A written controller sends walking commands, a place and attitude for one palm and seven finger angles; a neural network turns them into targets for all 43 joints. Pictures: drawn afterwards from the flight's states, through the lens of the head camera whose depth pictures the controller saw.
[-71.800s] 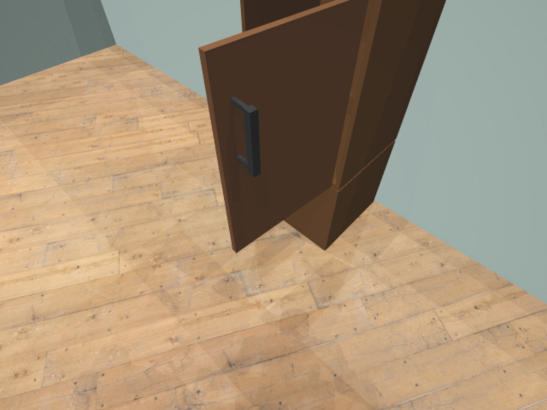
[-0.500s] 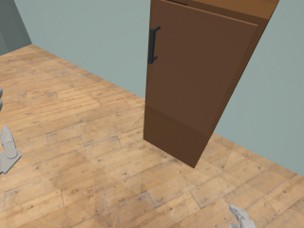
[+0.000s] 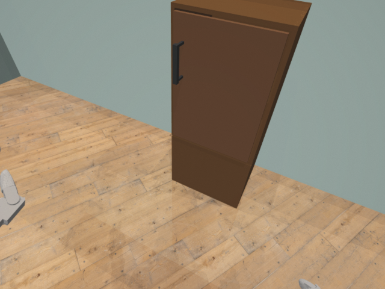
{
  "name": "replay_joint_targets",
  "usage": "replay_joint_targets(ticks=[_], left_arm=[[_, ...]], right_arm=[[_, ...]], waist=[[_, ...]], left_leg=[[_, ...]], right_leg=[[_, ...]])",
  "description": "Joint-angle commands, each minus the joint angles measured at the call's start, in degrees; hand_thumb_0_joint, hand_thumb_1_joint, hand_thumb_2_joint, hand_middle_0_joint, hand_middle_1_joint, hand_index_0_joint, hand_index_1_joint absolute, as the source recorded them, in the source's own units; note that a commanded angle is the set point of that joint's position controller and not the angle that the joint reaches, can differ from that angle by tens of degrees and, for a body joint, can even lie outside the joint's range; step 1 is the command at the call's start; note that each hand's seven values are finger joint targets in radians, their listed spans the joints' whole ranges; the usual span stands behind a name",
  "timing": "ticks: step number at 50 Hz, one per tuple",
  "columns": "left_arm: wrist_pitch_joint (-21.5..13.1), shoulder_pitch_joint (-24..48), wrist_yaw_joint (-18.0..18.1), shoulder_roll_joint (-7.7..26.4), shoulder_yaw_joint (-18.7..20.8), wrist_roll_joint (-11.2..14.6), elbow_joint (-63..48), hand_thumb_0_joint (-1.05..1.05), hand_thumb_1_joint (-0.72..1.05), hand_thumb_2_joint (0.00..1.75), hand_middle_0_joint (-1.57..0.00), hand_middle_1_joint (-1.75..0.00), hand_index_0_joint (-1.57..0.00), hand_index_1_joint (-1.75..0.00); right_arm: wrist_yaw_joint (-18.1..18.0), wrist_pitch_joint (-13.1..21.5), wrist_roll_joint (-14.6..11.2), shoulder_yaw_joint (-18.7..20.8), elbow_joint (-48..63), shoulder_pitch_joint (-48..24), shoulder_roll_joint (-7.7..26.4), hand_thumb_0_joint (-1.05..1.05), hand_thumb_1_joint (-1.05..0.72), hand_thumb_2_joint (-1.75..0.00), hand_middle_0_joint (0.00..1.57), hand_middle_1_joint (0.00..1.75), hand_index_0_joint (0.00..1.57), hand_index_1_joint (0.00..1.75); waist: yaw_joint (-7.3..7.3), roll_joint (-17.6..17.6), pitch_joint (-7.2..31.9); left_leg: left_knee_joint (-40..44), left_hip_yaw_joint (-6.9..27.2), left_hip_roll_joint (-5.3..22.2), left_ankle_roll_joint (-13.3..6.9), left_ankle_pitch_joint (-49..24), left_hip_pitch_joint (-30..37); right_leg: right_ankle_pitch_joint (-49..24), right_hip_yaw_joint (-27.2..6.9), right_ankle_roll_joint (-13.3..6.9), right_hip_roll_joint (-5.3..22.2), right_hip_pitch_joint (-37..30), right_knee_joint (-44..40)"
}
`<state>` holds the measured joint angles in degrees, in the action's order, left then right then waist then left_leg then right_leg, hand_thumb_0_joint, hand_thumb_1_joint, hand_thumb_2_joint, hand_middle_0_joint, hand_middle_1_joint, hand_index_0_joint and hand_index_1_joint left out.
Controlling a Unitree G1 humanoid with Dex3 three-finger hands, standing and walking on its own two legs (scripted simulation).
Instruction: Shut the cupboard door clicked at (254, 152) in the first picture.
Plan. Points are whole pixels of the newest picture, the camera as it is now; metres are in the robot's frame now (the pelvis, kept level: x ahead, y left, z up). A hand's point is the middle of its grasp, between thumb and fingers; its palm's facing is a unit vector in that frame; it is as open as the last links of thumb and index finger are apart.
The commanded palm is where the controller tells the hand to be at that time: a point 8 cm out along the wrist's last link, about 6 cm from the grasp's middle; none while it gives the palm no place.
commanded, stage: stop stepping back and stand still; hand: left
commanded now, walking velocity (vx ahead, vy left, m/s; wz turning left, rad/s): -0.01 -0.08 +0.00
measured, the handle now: (178, 63) +0.91 +0.10 +0.08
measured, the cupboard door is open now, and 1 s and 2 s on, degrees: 0 0 0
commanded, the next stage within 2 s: let the arm hang, fingers relaxed in 0.24 s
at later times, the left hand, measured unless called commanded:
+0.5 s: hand (83, 267) +0.19 +0.23 -0.05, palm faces +0.10 -0.92 -0.39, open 7.4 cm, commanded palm none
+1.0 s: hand out of the picture -0.06 +0.18 -0.16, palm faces +0.02 -0.98 -0.22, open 7.3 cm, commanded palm none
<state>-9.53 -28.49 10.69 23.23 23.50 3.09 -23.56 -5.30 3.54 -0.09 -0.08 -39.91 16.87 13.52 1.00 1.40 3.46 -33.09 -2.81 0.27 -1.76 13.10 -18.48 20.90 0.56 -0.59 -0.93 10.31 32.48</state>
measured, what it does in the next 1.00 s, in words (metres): stands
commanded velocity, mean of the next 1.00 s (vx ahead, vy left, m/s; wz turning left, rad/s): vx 0.00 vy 0.00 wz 0.00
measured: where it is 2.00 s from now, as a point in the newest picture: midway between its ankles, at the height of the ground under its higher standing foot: outside the picture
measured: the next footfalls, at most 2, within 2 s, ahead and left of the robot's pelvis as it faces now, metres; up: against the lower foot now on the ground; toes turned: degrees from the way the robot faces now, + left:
none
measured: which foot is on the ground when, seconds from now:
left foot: down 0.00-1.00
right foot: down 0.00-1.00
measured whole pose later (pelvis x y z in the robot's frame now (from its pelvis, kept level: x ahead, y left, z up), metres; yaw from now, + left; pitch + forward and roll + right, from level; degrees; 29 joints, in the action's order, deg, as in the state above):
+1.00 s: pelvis -0.01 +0.00 +0.01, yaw +0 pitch -2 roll -1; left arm 0.9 -20.9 1.8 9.9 -0.1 -0.2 66.5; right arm -1.8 -1.6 1.0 -0.2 -64.3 18.5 8.7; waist 0.5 -1.3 -2.4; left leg -24.2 -3.2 0.5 -1.7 8.3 -13.7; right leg 14.9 1.2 -1.1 -1.4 5.5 22.7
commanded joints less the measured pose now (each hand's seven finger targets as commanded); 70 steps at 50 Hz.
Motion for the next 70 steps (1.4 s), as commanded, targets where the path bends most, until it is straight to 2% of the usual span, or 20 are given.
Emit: replay_joint_targets(ticks=[1,3,5,8,10,11,16,17,18,19,22,24,26,29,34,35,42,48,58,70], left_arm=[[-5.28,5.29,0.08,11.65,6.62,-1.23,-17.55,0.0,0.9,0.9,-0.2,-0.3,-0.2,-0.3],[-5.31,2.85,0.14,11.16,6.92,-1.2,-16.84,0.0,0.9,0.9,-0.2,-0.3,-0.2,-0.3],[-5.32,-0.56,0.25,12.08,8.58,-1.03,-16.44,0.0,0.9,0.9,-0.2,-0.3,-0.2,-0.3],[-5.24,-4.45,0.26,10.56,8.26,-0.22,-14.72,0.0,0.9,0.9,-0.2,-0.3,-0.2,-0.3],[-5.04,-6.06,0.37,11.62,9.52,0.35,-13.64,0.0,0.9,0.9,-0.2,-0.3,-0.2,-0.3],[-4.94,-4.97,0.28,10.18,7.82,0.42,-13.91,0.0,0.9,0.9,-0.2,-0.3,-0.2,-0.3],[-4.34,0.09,0.09,10.28,6.31,0.1,-13.26,0.0,0.9,0.9,-0.2,-0.3,-0.2,-0.3],[4.36,2.46,-8.28,0.23,-18.02,-3.7,27.03,0.0,0.9,0.9,-0.2,-0.3,-0.2,-0.3],[9.1,2.4,-9.54,-1.39,-17.16,-3.69,29.43,0.0,0.9,0.9,-0.2,-0.3,-0.2,-0.3],[9.97,4.26,-9.89,-3.2,-18.12,-3.71,31.11,0.0,0.9,0.9,-0.2,-0.3,-0.2,-0.3],[9.59,9.91,-10.45,-1.0,-18.76,-4.25,40.38,0.0,0.9,0.9,-0.2,-0.3,-0.2,-0.3],[9.5,12.83,-10.32,-0.35,-19.42,-4.29,47.61,0.0,0.9,0.9,-0.2,-0.3,-0.2,-0.3],[9.96,14.07,-9.82,-1.67,-20.69,-4.13,55.04,0.0,0.9,0.9,-0.2,-0.3,-0.2,-0.3],[10.03,13.53,-9.48,-2.8,-21.57,-3.97,64.53,0.0,0.9,0.9,-0.2,-0.3,-0.2,-0.3],[9.34,9.9,-9.31,-5.5,-20.98,-3.85,75.47,0.0,0.9,0.9,-0.2,-0.3,-0.2,-0.3],[9.27,9.63,-9.3,-5.34,-21.1,-3.83,76.88,0.0,0.9,0.9,-0.2,-0.3,-0.2,-0.3],[9.08,7.82,-9.19,-7.12,-22.31,-3.55,85.01,0.0,0.9,0.9,-0.2,-0.3,-0.2,-0.3],[8.99,5.44,-8.71,-8.53,-22.7,-3.48,88.07,0.0,0.9,0.9,-0.2,-0.3,-0.2,-0.3],[9.25,3.14,-8.31,-10.99,-22.8,-3.69,89.13,0.0,0.9,0.9,-0.2,-0.3,-0.2,-0.3],[8.98,2.52,-8.31,-11.82,-22.48,-3.88,88.74,0.0,0.9,0.9,-0.2,-0.3,-0.2,-0.3]], right_arm=[[-0.6,5.18,0.6,1.42,11.26,-8.95,5.65,0.0,-0.9,-0.9,0.2,0.3,0.2,0.3],[-0.3,5.66,0.64,1.62,11.37,-8.24,5.52,0.0,-0.9,-0.9,0.2,0.3,0.2,0.3],[0.1,5.91,0.45,1.98,11.66,-7.68,5.66,0.0,-0.9,-0.9,0.2,0.3,0.2,0.3],[0.85,5.05,-0.02,2.14,11.92,-7.38,5.08,0.0,-0.9,-0.9,0.2,0.3,0.2,0.3],[0.97,4.57,0.08,2.06,11.33,-7.11,5.04,0.0,-0.9,-0.9,0.2,0.3,0.2,0.3],[0.98,4.16,-0.06,1.85,11.12,-7.04,4.68,0.0,-0.9,-0.9,0.2,0.3,0.2,0.3],[0.25,3.93,-0.27,1.44,11.16,-8.13,4.71,0.0,-0.9,-0.9,0.2,0.3,0.2,0.3],[5.55,7.16,-1.38,3.87,3.51,-12.77,15.06,0.0,-0.9,-0.9,0.2,0.3,0.2,0.3],[5.53,4.1,-0.7,4.47,1.88,-8.12,12.34,0.0,-0.9,-0.9,0.2,0.3,0.2,0.3],[5.24,2.57,-0.12,3.83,1.56,-6.66,10.98,0.0,-0.9,-0.9,0.2,0.3,0.2,0.3],[4.82,-0.2,0.6,2.65,1.47,-7.52,11.02,0.0,-0.9,-0.9,0.2,0.3,0.2,0.3],[4.74,-1.63,1.06,2.23,0.39,-7.97,10.37,0.0,-0.9,-0.9,0.2,0.3,0.2,0.3],[4.73,-3.0,1.64,1.46,-2.08,-6.98,8.19,0.0,-0.9,-0.9,0.2,0.3,0.2,0.3],[4.56,-3.65,1.79,0.84,-5.95,-6.81,6.87,0.0,-0.9,-0.9,0.2,0.3,0.2,0.3],[3.72,-3.58,1.67,1.03,-12.13,-4.3,4.23,0.0,-0.9,-0.9,0.2,0.3,0.2,0.3],[3.55,-3.69,1.44,1.18,-12.88,-3.45,4.45,0.0,-0.9,-0.9,0.2,0.3,0.2,0.3],[3.08,-3.88,0.89,1.32,-19.09,1.09,3.29,0.0,-0.9,-0.9,0.2,0.3,0.2,0.3],[3.0,-3.98,0.85,1.13,-22.07,3.74,1.68,0.0,-0.9,-0.9,0.2,0.3,0.2,0.3],[2.96,-4.14,1.01,1.02,-23.78,5.86,-1.06,0.0,-0.9,-0.9,0.2,0.3,0.2,0.3],[2.75,-3.69,0.92,1.33,-22.93,6.27,-0.99,0.0,-0.9,-0.9,0.2,0.3,0.2,0.3]], waist=[[-0.1,-13.41,-4.9],[-0.4,-11.18,-3.37],[-0.55,-10.82,-0.24],[-0.22,-5.71,1.38],[-0.04,-3.04,2.87],[0.28,-2.64,2.82],[-0.13,-4.86,2.07],[1.23,-5.35,-2.96],[0.4,-4.38,1.27],[-0.1,-1.97,1.43],[-0.51,8.25,0.04],[-0.13,10.6,-1.57],[0.32,6.47,-2.32],[-0.12,-3.82,-2.4],[-0.87,-11.67,-1.08],[-0.89,-8.95,-1.57],[-0.37,-2.17,-6.52],[-0.34,0.74,-8.04],[-0.49,-1.26,-11.51],[-0.53,-2.47,-9.54]], left_leg=[[25.37,20.87,13.49,-3.1,25.72,-3.12],[23.89,15.93,11.96,-2.01,21.83,-4.57],[19.64,9.96,8.61,-0.51,15.94,-3.58],[11.9,5.63,5.22,0.66,8.19,-1.37],[7.41,4.4,4.68,0.95,0.53,2.95],[6.58,4.36,4.88,0.97,-2.85,3.58],[8.36,4.84,6.12,0.56,-8.66,6.69],[-0.49,4.81,7.02,0.12,-25.42,2.64],[0.42,3.49,7.05,0.54,-25.05,6.2],[0.57,4.45,7.36,-0.23,-20.14,4.57],[0.65,6.86,6.28,-1.43,-15.61,3.03],[0.25,6.59,4.39,-0.91,-11.67,4.0],[1.64,6.26,3.67,-0.23,-10.23,5.73],[7.05,7.24,4.95,-0.28,-10.22,6.1],[9.96,7.07,5.23,-0.25,-6.58,6.76],[9.62,7.3,5.41,-0.3,-7.4,7.59],[12.72,6.95,6.04,-0.46,-3.91,8.52],[13.63,6.01,5.79,-0.48,-2.4,8.65],[15.31,6.1,5.42,-0.55,1.95,6.3],[16.0,6.74,5.75,-0.78,2.45,6.56]], right_leg=[[0.6,0.32,0.55,-0.44,4.29,1.46],[-1.53,0.66,0.3,-0.21,-0.18,-2.74],[-3.44,0.15,-0.33,0.68,-3.4,-7.59],[-4.49,-4.59,-1.96,3.42,-1.8,-11.65],[-9.13,-7.55,-2.63,5.77,1.39,-12.62],[-12.2,-7.57,-2.57,6.07,1.58,-11.91],[-16.5,-4.96,-0.72,3.86,2.76,-9.88],[-27.98,0.31,-1.15,6.93,6.66,-1.16],[-24.26,-3.03,-1.57,6.25,6.75,-2.01],[-18.11,-2.19,-1.71,5.73,7.25,-2.14],[-15.59,-3.76,-2.83,6.16,6.65,-4.11],[-14.72,-6.25,-4.16,8.0,8.19,-6.59],[-11.27,-7.1,-4.42,8.28,9.02,-8.06],[-8.91,-5.94,-2.64,6.02,5.13,-8.71],[-10.03,-5.68,-3.26,5.86,0.12,-12.26],[-10.43,-5.59,-3.21,5.74,0.25,-13.13],[-7.51,-5.11,-3.02,5.64,2.28,-16.12],[-5.71,-5.13,-2.9,5.66,3.14,-16.57],[-3.18,-5.05,-2.53,5.08,5.93,-15.57],[-5.69,-4.61,-2.35,4.79,5.14,-14.57]])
